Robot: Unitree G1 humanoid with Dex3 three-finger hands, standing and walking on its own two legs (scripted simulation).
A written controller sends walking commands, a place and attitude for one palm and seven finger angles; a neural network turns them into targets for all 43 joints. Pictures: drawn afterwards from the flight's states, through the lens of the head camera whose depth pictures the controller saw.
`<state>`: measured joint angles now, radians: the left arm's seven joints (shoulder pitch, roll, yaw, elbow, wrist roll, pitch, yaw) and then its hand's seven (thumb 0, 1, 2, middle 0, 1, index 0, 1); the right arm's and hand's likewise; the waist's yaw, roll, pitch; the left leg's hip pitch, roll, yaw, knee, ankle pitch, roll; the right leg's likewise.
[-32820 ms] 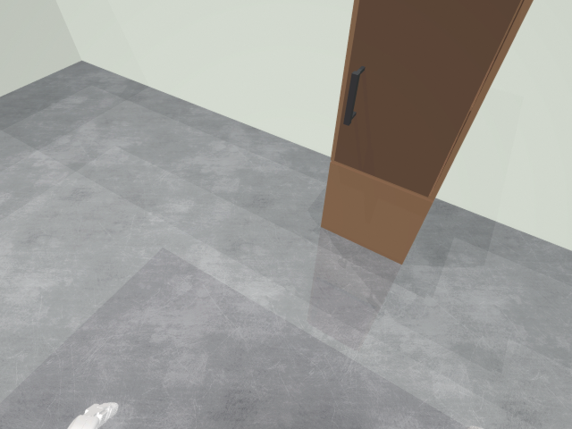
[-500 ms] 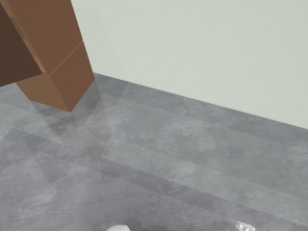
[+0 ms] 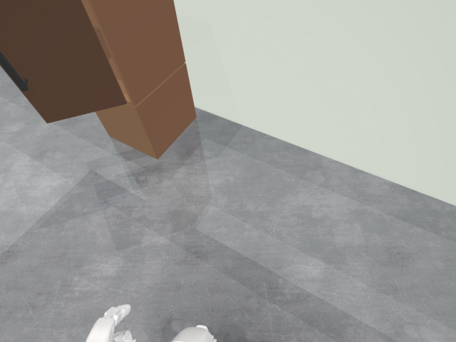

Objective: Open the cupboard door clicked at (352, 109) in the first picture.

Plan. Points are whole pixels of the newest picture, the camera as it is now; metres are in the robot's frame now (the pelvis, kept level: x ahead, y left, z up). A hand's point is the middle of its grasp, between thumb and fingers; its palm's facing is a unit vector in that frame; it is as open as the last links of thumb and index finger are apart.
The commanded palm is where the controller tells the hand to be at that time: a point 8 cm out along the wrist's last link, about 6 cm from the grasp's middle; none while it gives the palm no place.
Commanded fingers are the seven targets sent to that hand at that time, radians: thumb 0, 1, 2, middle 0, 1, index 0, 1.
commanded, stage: turn to face it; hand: left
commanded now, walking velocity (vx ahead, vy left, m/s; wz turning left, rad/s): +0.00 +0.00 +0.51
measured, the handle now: (11, 66) +0.94 +0.78 -0.06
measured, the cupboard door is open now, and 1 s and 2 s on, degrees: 49 49 49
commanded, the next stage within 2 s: take the last steps up to it in 0.32 s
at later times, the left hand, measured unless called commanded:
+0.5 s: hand out of the picture -0.02 +0.23 -0.17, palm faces +0.30 -0.92 -0.23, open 7.4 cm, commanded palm none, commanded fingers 0.00 0.90 0.90 -0.20 -0.30 -0.20 -0.30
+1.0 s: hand out of the picture +0.01 +0.18 -0.14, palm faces +0.44 -0.88 -0.20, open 7.3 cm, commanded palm none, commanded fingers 0.00 0.90 0.90 -0.20 -0.30 -0.20 -0.30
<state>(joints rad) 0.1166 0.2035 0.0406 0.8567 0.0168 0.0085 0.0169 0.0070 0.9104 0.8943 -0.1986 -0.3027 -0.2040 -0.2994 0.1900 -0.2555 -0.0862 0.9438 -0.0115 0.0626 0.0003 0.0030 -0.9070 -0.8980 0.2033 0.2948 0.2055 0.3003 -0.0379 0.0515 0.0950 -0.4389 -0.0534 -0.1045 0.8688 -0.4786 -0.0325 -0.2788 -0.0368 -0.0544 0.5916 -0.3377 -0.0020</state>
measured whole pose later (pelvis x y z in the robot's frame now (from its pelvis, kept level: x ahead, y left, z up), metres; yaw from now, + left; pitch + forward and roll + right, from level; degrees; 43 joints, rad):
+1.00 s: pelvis +0.09 +0.03 +0.02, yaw +23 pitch +0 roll +3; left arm 0.37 0.12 0.03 1.06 0.02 -0.06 0.00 0.01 0.91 0.89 -0.20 -0.30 -0.21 -0.30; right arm 0.23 -0.24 -0.07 1.03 -0.02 0.04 0.03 0.00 -0.91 -0.90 0.20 0.29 0.20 0.30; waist 0.00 0.00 0.05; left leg -0.61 0.07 0.01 1.07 -0.18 -0.05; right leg -0.03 -0.11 -0.16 0.33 -0.30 0.02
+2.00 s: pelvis +0.39 +0.25 +0.01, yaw +21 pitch +1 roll +0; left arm 0.22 0.17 0.07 1.02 0.01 -0.07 0.02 -0.03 0.96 0.89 -0.20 -0.30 -0.21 -0.30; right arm 0.29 -0.15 -0.04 1.09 -0.02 -0.02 -0.01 0.00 -0.91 -0.90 0.20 0.29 0.20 0.30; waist -0.02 0.00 0.08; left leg -0.48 0.08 0.04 0.98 -0.33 -0.02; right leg -0.18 -0.01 -0.14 0.41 -0.25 -0.04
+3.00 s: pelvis +0.49 +0.27 +0.02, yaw +19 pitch +0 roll +3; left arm 0.20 0.16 0.04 1.00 0.02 0.00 0.03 0.00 0.92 0.89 -0.20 -0.30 -0.21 -0.30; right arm 0.20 -0.23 -0.07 1.05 -0.01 0.07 0.00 0.00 -0.91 -0.90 0.20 0.29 0.20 0.30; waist 0.01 0.00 0.06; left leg -0.39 0.00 0.01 0.94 -0.42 -0.07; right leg -0.19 -0.06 -0.04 0.45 -0.27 -0.02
